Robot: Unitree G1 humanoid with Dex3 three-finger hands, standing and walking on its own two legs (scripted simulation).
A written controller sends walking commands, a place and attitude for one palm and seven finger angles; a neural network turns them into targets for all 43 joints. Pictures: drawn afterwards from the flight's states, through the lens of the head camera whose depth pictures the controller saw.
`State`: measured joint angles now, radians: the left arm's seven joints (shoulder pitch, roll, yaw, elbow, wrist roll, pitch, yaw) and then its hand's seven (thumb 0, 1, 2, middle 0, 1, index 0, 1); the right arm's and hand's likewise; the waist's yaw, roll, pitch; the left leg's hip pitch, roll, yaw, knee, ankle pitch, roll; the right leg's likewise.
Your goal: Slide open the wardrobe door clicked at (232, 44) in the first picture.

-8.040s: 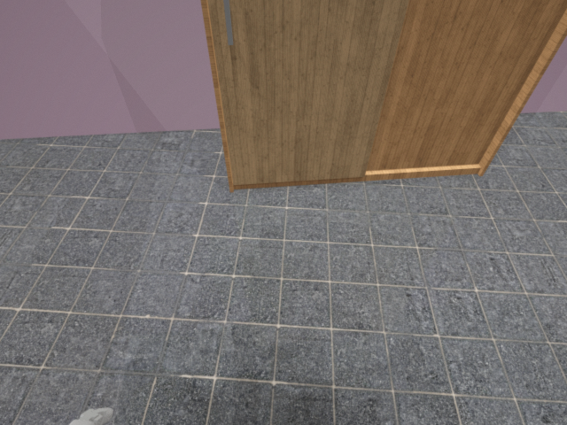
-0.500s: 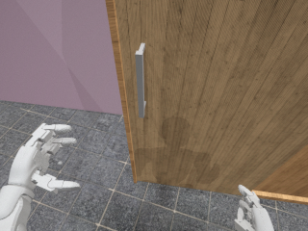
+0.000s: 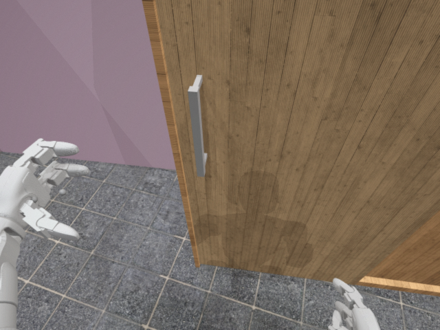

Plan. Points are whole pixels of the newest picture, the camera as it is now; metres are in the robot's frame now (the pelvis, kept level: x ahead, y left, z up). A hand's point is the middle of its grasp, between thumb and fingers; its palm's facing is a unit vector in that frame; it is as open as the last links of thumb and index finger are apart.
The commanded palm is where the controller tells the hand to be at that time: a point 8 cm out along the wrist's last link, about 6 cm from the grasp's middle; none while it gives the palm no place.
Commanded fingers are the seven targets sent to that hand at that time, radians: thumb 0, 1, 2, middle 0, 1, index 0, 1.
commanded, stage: raise the hand with hooked fingers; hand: left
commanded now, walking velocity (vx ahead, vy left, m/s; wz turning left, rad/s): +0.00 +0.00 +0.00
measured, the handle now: (200, 131) +0.47 +0.09 +0.11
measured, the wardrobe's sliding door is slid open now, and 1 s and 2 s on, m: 0.00 0.00 0.00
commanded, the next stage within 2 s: move the hooked fingers beside the handle in 0.42 s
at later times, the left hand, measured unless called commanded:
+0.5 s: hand (70, 194) +0.28 +0.27 +0.13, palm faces +0.03 -1.00 -0.07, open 14.0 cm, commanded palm +0.24 +0.31 +0.13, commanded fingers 0.00 -0.50 0.30 -0.30 -1.20 -0.30 -1.20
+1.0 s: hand (106, 177) +0.32 +0.23 +0.12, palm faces -0.01 -1.00 -0.03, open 14.0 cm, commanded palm +0.29 +0.28 +0.13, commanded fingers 0.00 -0.50 0.30 -0.30 -1.20 -0.30 -1.20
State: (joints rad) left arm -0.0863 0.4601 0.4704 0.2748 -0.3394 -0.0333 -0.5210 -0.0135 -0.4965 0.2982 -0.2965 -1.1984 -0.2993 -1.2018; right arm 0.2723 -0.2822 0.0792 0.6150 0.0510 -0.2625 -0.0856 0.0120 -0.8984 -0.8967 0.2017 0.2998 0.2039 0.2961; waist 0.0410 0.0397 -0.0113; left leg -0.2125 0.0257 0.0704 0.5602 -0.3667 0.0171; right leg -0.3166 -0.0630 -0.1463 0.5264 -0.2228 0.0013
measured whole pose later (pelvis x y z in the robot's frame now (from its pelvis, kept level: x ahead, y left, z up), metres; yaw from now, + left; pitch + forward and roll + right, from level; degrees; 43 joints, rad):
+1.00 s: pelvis -0.01 -0.01 +0.00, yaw -1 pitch +1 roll +0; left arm -0.23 0.39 0.38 0.39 -0.28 -0.05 -0.43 -0.01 -0.50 0.30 -0.30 -1.20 -0.30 -1.20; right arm 0.27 -0.28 0.07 0.62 0.05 -0.24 -0.10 0.01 -0.90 -0.90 0.20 0.30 0.20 0.30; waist 0.02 0.03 -0.01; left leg -0.21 0.02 0.09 0.52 -0.34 0.01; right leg -0.33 -0.06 -0.13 0.52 -0.21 -0.01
